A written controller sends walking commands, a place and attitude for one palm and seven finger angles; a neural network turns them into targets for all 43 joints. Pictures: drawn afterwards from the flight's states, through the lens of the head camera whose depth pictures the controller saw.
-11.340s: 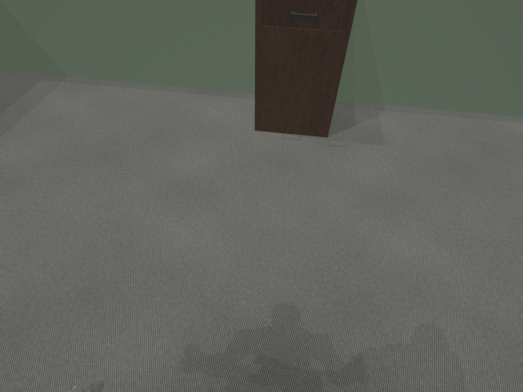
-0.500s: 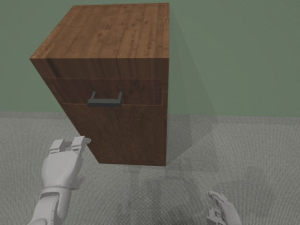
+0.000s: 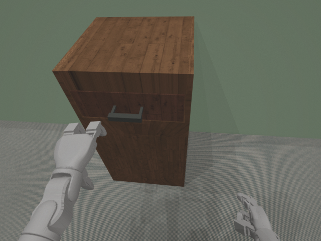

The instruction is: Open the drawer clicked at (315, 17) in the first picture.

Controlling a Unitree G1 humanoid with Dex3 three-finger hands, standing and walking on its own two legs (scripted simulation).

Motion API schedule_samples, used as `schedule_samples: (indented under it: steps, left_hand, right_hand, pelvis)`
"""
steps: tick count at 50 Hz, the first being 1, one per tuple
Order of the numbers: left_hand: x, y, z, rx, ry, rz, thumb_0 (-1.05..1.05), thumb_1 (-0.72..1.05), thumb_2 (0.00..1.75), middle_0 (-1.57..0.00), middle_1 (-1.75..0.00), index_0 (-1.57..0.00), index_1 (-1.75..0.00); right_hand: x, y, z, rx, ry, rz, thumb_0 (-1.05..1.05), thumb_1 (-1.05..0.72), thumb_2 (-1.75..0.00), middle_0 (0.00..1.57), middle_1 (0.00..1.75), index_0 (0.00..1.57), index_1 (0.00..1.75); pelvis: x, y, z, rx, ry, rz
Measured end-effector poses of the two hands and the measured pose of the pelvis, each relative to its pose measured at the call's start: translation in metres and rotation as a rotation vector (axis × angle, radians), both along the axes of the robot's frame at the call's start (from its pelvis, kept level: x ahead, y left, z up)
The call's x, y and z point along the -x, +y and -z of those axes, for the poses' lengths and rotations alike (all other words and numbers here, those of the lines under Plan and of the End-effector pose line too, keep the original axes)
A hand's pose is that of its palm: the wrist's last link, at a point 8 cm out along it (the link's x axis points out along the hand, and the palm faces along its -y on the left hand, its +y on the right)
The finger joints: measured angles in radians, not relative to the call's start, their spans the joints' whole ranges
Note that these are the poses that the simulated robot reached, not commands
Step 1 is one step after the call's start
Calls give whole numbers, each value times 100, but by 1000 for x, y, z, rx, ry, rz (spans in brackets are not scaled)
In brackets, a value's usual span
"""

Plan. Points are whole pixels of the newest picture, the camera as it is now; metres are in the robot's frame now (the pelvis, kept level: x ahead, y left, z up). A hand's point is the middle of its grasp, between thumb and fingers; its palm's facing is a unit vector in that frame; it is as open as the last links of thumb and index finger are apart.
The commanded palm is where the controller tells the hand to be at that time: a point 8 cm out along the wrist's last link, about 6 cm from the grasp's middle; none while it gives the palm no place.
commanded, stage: raise the hand with hooked fingers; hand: left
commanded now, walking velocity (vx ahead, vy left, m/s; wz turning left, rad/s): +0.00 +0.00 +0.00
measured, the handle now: (126, 113) +0.54 +0.21 -0.05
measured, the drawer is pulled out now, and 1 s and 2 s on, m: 0.00 0.00 0.00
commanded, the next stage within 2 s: move the hooked fingers above the handle in 0.60 s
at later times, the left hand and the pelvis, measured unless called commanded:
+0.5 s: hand (88, 145) +0.31 +0.23 +0.08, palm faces +0.03 -0.08 -1.00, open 13.8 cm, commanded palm +0.28 +0.24 +0.13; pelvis +0.00 +0.00 +0.01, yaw +0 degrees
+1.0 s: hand (92, 140) +0.33 +0.23 +0.07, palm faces +0.02 -0.04 -1.00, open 13.8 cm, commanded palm +0.31 +0.23 +0.12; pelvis -0.01 -0.01 +0.01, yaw +1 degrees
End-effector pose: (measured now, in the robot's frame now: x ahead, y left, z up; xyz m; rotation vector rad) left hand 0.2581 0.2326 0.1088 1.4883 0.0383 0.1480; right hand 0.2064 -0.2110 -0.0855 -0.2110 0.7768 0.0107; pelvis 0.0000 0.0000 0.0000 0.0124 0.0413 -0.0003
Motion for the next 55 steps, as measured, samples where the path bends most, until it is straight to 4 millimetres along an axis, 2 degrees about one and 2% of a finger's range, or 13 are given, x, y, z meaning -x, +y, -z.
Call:
schedule_samples:
  steps: [7,14,19,26,33,40,47,55]
  left_hand:
    - [-15,6,-15,-18,24,6,0,-46,31,-32,-119,-32,-118]
    - [-30,10,-31,-20,24,29,0,-48,30,-32,-120,-32,-120]
    - [-33,9,-26,0,53,50,0,-48,30,-32,-120,-32,-120]
    - [-26,3,-21,-6,24,96,0,-49,30,-32,-120,-32,-120]
    - [-25,9,-24,-18,0,48,0,-49,30,-32,-120,-32,-120]
    - [-24,2,-24,-13,20,56,0,-49,30,-32,-120,-32,-120]
    - [-38,-2,-14,-31,46,78,0,-49,30,-32,-120,-32,-120]
    - [-65,-8,-12,-41,47,99,0,-49,30,-32,-120,-32,-120]
  right_hand:
    - [-3,13,1,-18,26,-39,1,-91,-90,20,30,20,29]
    - [13,3,10,-4,89,-14,1,-91,-90,20,30,20,30]
    - [27,-12,13,14,126,23,1,-91,-90,20,30,20,29]
    - [41,-25,15,40,158,54,1,-91,-90,20,30,20,29]
    - [39,-20,16,21,151,53,1,-91,-90,19,30,20,29]
    - [29,-9,12,-2,111,28,1,-91,-90,20,30,20,29]
    - [29,-7,11,3,102,20,1,-91,-90,20,30,20,29]
    - [51,-23,19,24,151,68,1,-91,-90,20,30,20,29]
  pelvis:
    - [-2,-3,-4,4,-10,-12]
    - [-4,-2,-6,7,-6,-17]
    - [-4,-1,-7,6,4,-8]
    - [-3,0,-7,4,11,-4]
    - [0,0,-7,1,8,-6]
    - [3,-1,-7,0,1,-11]
    - [7,-5,-6,-3,10,-17]
    - [8,-6,-4,-5,40,-17]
